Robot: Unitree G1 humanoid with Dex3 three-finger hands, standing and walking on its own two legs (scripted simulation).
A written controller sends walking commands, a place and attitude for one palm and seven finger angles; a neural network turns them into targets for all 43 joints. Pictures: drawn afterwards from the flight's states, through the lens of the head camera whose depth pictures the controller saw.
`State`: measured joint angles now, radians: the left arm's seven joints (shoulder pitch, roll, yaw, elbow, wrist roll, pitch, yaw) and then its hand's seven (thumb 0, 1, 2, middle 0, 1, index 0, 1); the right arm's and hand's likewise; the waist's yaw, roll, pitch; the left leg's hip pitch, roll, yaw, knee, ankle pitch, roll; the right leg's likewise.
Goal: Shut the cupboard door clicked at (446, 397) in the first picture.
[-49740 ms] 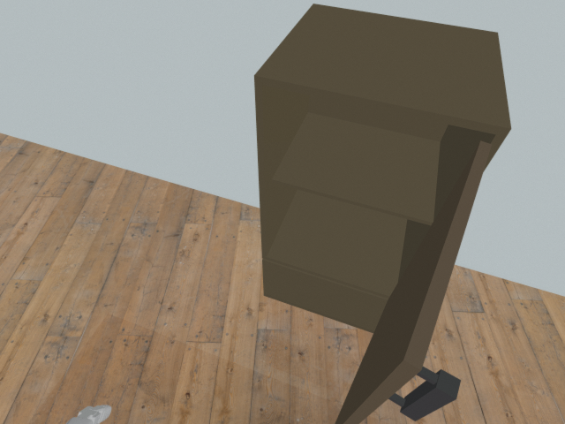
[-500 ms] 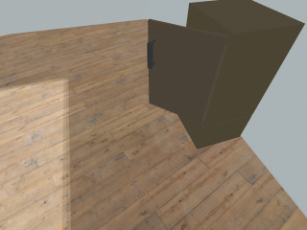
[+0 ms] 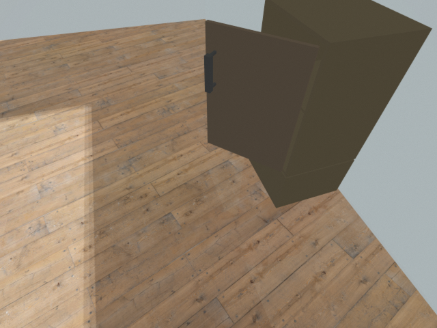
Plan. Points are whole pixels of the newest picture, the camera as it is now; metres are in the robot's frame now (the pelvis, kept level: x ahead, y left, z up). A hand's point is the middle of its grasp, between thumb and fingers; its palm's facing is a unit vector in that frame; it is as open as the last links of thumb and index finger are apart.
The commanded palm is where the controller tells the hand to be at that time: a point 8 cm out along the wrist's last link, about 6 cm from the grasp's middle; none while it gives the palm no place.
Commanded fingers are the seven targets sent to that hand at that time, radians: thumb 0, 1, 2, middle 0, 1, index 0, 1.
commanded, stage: look to check the result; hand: left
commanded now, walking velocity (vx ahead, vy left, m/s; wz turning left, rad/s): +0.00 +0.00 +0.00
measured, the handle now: (211, 71) +1.01 +0.08 -0.05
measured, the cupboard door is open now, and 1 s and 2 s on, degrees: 43 43 43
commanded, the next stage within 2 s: walk to a spot facing it in 0.38 s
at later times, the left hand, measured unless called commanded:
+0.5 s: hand out of the picture +0.04 +0.20 -0.17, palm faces +0.02 -0.97 -0.23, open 7.4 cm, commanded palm none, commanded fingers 0.00 0.90 0.90 -0.20 -0.30 -0.20 -0.30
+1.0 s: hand out of the picture +0.03 +0.23 -0.19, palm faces +0.25 -0.94 -0.22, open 7.4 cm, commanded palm none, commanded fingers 0.00 0.90 0.90 -0.20 -0.30 -0.20 -0.30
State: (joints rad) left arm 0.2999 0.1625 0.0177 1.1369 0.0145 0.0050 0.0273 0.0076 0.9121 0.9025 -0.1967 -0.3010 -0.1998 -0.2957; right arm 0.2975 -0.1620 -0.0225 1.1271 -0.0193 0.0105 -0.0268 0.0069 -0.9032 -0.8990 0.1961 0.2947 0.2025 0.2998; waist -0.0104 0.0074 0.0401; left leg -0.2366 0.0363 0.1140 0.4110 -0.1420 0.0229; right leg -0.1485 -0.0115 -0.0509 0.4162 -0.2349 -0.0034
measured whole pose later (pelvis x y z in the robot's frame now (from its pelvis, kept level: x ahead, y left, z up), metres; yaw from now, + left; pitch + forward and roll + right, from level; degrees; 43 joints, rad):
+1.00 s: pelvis +0.01 +0.02 -0.01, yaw +14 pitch +1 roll -1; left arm 0.16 0.22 0.08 0.96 0.02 0.06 0.02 0.01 0.91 0.90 -0.20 -0.30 -0.20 -0.30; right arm 0.22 -0.19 -0.05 0.96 -0.04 0.03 -0.01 0.01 -0.90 -0.90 0.20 0.29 0.20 0.30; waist -0.02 -0.02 0.12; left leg -0.38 -0.03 0.04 0.60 -0.24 0.07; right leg -0.44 -0.06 -0.03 1.09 -0.45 0.04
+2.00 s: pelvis +0.16 +0.15 +0.00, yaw +48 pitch +0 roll +1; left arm 0.20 0.20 0.08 0.90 0.03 0.00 -0.03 0.01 0.91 0.90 -0.19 -0.30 -0.20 -0.30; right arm 0.27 -0.17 -0.04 0.98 -0.03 -0.04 -0.01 0.01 -0.92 -0.90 0.20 0.30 0.21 0.30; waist 0.01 -0.02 0.07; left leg -0.15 -0.04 0.06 0.43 -0.29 0.05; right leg -0.57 -0.14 -0.05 0.83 -0.19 0.04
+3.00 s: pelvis +0.32 +0.27 -0.01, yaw +24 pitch +1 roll +1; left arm 0.17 0.22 0.07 0.87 0.03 0.05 0.00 0.01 0.91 0.90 -0.20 -0.30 -0.20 -0.30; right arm 0.17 -0.26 -0.06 0.90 -0.02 0.05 -0.02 0.01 -0.91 -0.90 0.19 0.29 0.20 0.30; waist 0.00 0.01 0.09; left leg -0.47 0.07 0.04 1.00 -0.44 -0.07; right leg -0.31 0.01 0.01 0.55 -0.25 -0.03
